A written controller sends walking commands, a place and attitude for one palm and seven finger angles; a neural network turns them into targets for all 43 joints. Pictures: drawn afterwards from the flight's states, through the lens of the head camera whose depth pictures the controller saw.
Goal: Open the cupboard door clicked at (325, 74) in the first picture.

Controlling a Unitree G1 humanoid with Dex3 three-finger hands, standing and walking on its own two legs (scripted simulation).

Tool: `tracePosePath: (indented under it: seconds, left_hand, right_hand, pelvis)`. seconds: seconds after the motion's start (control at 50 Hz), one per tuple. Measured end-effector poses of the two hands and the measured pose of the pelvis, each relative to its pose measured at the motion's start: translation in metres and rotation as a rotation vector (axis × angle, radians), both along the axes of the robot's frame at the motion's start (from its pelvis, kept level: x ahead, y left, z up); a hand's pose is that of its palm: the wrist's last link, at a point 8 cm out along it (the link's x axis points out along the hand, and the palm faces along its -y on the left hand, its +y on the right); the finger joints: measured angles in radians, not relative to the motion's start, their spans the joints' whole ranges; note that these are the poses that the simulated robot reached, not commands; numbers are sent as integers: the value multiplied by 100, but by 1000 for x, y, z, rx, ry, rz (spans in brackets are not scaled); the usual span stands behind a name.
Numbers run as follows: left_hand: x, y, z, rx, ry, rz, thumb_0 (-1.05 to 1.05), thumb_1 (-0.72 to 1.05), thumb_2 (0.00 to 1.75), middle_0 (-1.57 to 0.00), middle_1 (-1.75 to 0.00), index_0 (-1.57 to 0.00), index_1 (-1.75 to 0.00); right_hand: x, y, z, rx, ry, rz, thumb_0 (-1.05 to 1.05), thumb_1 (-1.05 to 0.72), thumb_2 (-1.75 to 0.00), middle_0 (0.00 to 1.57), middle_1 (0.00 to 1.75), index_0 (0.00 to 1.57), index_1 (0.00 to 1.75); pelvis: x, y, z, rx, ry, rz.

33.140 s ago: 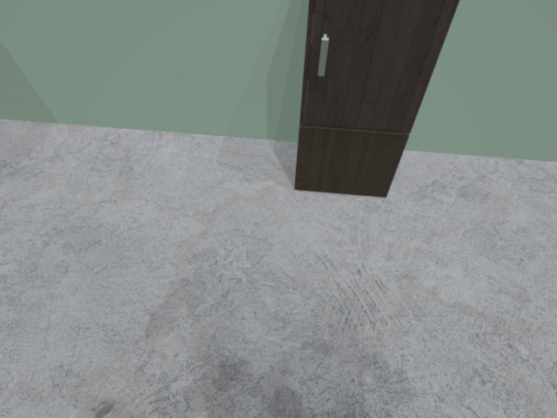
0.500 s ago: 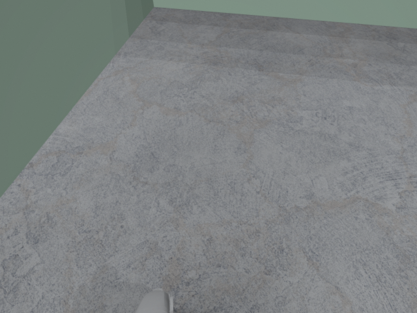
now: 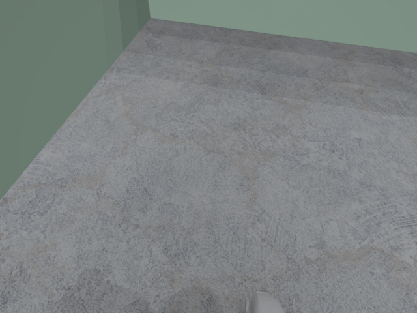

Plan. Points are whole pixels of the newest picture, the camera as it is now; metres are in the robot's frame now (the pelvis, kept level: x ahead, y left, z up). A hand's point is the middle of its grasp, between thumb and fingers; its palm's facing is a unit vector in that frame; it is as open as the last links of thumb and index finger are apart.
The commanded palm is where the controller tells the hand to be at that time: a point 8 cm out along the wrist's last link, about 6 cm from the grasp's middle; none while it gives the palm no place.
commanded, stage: walk to a spot facing it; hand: left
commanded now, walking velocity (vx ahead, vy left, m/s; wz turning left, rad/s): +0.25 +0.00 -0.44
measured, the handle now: out of the picture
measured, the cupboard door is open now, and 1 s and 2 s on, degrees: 41 41 41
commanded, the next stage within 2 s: turn to face it in 0.02 s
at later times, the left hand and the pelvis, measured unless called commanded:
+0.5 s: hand (171, 247) +0.29 +0.11 -0.16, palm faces +0.08 -0.98 -0.18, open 7.1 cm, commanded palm none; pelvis +0.17 -0.06 +0.00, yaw +5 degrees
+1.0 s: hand (127, 273) +0.22 +0.21 -0.17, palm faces +0.35 -0.90 -0.26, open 7.4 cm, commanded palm none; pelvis +0.21 -0.03 +0.00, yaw +20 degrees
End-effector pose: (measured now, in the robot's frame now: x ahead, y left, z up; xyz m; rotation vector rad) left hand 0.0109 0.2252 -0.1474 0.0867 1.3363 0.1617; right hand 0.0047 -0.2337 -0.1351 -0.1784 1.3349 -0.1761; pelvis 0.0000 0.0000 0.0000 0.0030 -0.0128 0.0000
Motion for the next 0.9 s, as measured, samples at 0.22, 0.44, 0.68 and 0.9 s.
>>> tracePosePath:
  seconds: [0.22, 0.44, 0.68, 0.9]
  left_hand:
    - [213, -25, 9, 97, -147, -218, 1, 93, 90, -19, -30, -19, -30]
    - [259, -72, 18, 46, -250, -63, -3, 95, 90, -20, -30, -20, -30]
    - [227, -14, -26, 10, -168, 131, -1, 92, 90, -20, -30, -20, -30]
    - [188, 29, 1, 94, -66, 248, 0, 92, 90, -20, -30, -19, -30]
  right_hand:
    - [-22, -9, -17, 97, 274, -197, 0, -92, -90, 20, 30, 20, 30]
    - [143, -54, -14, 66, 109, -61, 1, -91, -89, 20, 30, 19, 30]
    - [323, -37, 7, -62, -182, 216, 0, -92, -90, 19, 30, 19, 30]
    - [337, -10, 16, -55, -100, 338, 0, -91, -89, 20, 30, 20, 30]
  pelvis:
    - [108, -42, -16, 30, 22, -68]
    - [162, -65, -2, 17, 14, 51]
    - [194, -30, -24, -36, 22, 207]
    - [204, -22, -2, -55, 52, 301]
